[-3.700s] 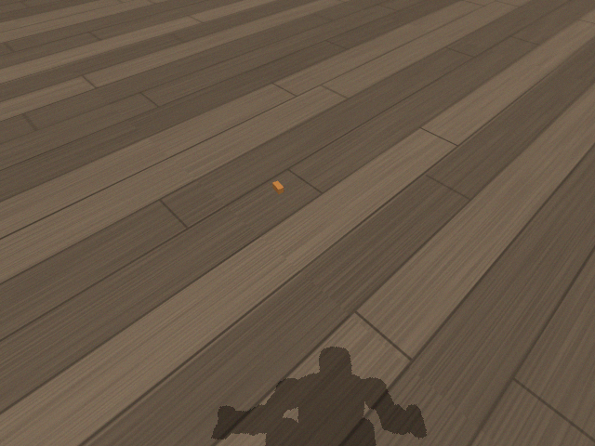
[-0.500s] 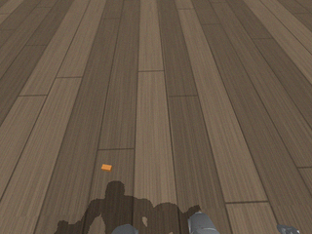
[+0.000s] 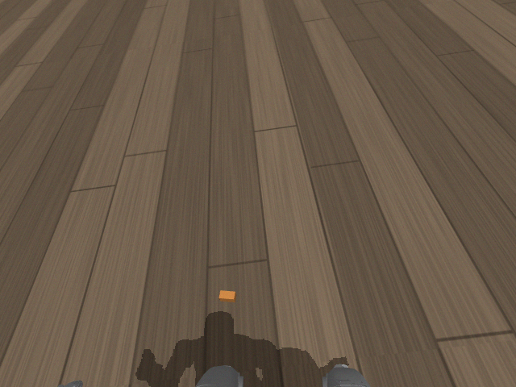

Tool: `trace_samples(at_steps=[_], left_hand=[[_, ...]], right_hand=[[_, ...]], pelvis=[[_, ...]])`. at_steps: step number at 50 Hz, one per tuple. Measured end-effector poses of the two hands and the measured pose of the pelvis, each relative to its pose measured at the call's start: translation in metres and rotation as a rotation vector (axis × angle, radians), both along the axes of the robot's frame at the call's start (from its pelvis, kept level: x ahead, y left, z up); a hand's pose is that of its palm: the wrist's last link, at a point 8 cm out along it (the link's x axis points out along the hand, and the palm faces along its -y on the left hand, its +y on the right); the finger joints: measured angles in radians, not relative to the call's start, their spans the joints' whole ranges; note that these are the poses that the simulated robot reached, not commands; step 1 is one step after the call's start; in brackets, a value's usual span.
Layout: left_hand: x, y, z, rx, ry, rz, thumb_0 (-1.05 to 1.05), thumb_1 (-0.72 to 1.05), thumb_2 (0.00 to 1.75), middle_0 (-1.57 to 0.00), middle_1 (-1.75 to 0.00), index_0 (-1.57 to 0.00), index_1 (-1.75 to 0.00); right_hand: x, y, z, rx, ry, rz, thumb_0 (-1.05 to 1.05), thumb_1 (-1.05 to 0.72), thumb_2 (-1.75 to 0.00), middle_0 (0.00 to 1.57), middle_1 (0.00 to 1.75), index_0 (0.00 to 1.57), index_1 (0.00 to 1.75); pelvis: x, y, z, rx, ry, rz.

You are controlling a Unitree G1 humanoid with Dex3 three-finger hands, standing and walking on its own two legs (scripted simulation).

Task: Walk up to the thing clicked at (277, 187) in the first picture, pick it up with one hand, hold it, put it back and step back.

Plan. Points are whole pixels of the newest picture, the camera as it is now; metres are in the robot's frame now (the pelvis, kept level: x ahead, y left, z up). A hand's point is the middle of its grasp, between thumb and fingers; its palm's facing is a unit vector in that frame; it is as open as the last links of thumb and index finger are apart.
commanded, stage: walk up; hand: left
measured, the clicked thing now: (227, 296) +0.54 +0.23 -0.72
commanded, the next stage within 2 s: none
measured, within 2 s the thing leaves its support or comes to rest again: neither
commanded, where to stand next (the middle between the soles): +0.14 +0.00 m, yaw -3 degrees
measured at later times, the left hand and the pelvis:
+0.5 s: hand out of the picture +0.12 +0.29 -0.16, palm faces -0.11 -0.92 -0.37, open 7.4 cm; pelvis +0.02 +0.01 -0.01, yaw -4 degrees
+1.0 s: hand out of the picture +0.14 +0.24 -0.12, palm faces -0.08 -0.92 -0.39, open 7.4 cm; pelvis +0.02 -0.02 +0.01, yaw -4 degrees
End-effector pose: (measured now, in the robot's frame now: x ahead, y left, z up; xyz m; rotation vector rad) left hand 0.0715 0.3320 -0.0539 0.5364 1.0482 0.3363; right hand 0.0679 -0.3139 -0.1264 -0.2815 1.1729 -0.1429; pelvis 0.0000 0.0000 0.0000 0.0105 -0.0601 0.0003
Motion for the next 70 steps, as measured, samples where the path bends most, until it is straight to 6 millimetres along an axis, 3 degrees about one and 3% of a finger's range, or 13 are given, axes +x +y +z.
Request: trace_samples(at_steps=[3, 6, 12, 19, 24, 27, 32, 38, 44, 56, 70], left_hand=[[0.003, 0.029, -0.013, -0.027, 0.008, -0.001, 0.0, 0.9, 0.9, -0.21, -0.3, -0.21, -0.3], [0.007, 0.052, -0.033, -0.064, 0.021, 0.026, 0.01, 0.9, 0.9, -0.21, -0.3, -0.21, -0.3], [0.01, 0.059, -0.053, -0.162, 0.105, 0.037, 0.01, 0.91, 0.9, -0.2, -0.3, -0.2, -0.3], [0.019, 0.036, -0.066, -0.221, 0.204, 0.01, 0.01, 0.91, 0.9, -0.2, -0.3, -0.2, -0.3], [0.045, 0.005, -0.069, -0.211, 0.184, -0.035, 0.01, 0.91, 0.9, -0.2, -0.3, -0.2, -0.3], [0.057, -0.015, -0.062, -0.21, 0.134, -0.06, 0.01, 0.91, 0.9, -0.2, -0.3, -0.2, -0.3], [0.065, -0.035, -0.044, -0.208, 0.107, -0.072, 0.0, 0.91, 0.9, -0.21, -0.3, -0.2, -0.3], [0.08, -0.035, -0.045, -0.198, 0.058, -0.075, 0.0, 0.9, 0.9, -0.21, -0.3, -0.21, -0.3], [0.082, -0.043, -0.04, -0.205, 0.037, -0.053, 0.0, 0.91, 0.9, -0.21, -0.3, -0.2, -0.3], [0.056, -0.052, -0.023, -0.201, 0.105, -0.044, 0.01, 0.91, 0.9, -0.21, -0.3, -0.2, -0.3], [0.068, -0.043, -0.025, -0.264, 0.095, -0.035, 0.01, 0.91, 0.9, -0.21, -0.3, -0.2, -0.3]], right_hand=[[0.0, 0.016, 0.001, -0.04, -0.023, -0.005, 0.0, -0.9, -0.9, 0.2, 0.3, 0.2, 0.3], [-0.013, 0.033, 0.003, -0.093, -0.016, -0.019, 0.0, -0.9, -0.9, 0.2, 0.3, 0.2, 0.3], [-0.031, 0.05, 0.032, -0.151, 0.032, -0.045, 0.0, -0.9, -0.9, 0.2, 0.3, 0.2, 0.3], [-0.04, 0.014, 0.054, -0.256, 0.072, -0.061, 0.0, -0.89, -0.9, 0.21, 0.3, 0.21, 0.3], [-0.042, -0.024, 0.042, -0.276, 0.087, -0.081, 0.0, -0.9, -0.9, 0.2, 0.3, 0.2, 0.3], [-0.035, -0.033, 0.031, -0.251, 0.097, -0.104, 0.0, -0.9, -0.9, 0.2, 0.3, 0.2, 0.3], [-0.004, -0.025, 0.026, -0.175, 0.015, -0.105, 0.01, -0.9, -0.9, 0.2, 0.3, 0.2, 0.3], [0.018, -0.004, 0.012, -0.1, -0.036, -0.081, 0.0, -0.9, -0.9, 0.2, 0.3, 0.2, 0.3], [0.021, 0.008, 0.011, -0.038, -0.017, -0.051, 0.0, -0.9, -0.9, 0.2, 0.3, 0.2, 0.3], [0.024, -0.007, 0.023, -0.021, -0.004, -0.076, 0.0, -0.9, -0.9, 0.2, 0.3, 0.2, 0.3], [0.006, 0.011, 0.042, -0.044, 0.058, -0.097, 0.0, -0.9, -0.9, 0.2, 0.3, 0.2, 0.3]], pelvis=[[0.001, 0.024, -0.009, 0.002, 0.003, -0.007], [0.001, 0.043, -0.015, 0.038, -0.014, -0.019], [0.009, 0.051, -0.002, -0.004, 0.014, -0.024], [0.015, 0.041, 0.001, -0.006, 0.041, -0.059], [0.018, 0.019, -0.009, -0.017, 0.042, -0.076], [0.021, 0.006, -0.008, -0.015, 0.03, -0.07], [0.028, -0.001, 0.003, 0.012, 0.03, -0.085], [0.032, -0.002, -0.002, 0.009, 0.021, -0.078], [0.027, -0.01, 0.004, 0.005, 0.013, -0.08], [0.019, -0.014, 0.023, 0.009, 0.009, -0.067], [0.022, 0.002, 0.036, -0.013, 0.01, -0.069]])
